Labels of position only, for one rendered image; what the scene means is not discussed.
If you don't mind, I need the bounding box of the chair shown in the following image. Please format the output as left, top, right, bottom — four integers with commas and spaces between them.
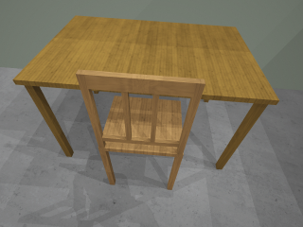
76, 69, 205, 190

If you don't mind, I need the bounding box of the table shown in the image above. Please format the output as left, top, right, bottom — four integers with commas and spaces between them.
13, 15, 279, 170

